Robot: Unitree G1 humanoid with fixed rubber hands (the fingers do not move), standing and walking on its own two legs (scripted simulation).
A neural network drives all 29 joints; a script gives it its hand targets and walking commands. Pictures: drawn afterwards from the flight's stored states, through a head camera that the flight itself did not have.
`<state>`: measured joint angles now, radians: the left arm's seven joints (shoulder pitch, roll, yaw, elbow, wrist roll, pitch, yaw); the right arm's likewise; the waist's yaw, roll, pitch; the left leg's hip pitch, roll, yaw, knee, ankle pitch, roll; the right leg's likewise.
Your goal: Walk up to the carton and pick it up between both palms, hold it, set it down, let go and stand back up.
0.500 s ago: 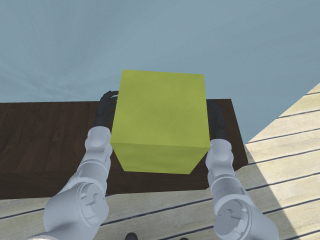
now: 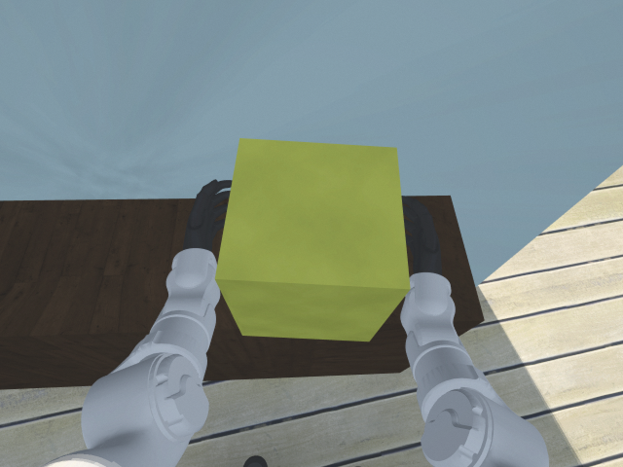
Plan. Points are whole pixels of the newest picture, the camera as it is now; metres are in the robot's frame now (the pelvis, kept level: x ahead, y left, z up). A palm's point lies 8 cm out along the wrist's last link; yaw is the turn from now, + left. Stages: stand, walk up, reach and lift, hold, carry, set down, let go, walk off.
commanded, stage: reach and lift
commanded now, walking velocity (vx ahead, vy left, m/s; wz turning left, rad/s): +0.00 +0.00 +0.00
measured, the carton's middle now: (311, 251) +0.42 +0.02 -0.06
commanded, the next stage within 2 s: none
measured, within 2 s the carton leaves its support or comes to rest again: leaves its support in 0.68 s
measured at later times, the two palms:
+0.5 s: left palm (192, 258) +0.38 +0.18 -0.01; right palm (420, 272) +0.37 -0.12 -0.01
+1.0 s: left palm (187, 240) +0.38 +0.17 +0.04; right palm (439, 257) +0.37 -0.13 +0.05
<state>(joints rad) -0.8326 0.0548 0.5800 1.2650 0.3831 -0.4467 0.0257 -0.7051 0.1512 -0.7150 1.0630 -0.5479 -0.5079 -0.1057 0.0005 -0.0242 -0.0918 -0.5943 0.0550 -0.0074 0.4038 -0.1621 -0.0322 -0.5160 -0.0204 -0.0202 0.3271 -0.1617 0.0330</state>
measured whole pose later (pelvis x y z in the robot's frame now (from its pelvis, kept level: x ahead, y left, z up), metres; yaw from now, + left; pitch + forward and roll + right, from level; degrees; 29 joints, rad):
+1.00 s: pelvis -0.02 +0.01 +0.00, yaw +1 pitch +14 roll -2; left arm -0.79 0.12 0.08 1.33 -0.10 -0.37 0.13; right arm -0.64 0.03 -0.19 1.01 -0.06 -0.26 -0.17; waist -0.05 0.03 -0.18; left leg -0.53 0.04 -0.03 0.48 -0.19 -0.02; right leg -0.43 -0.03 -0.04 0.38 -0.19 0.04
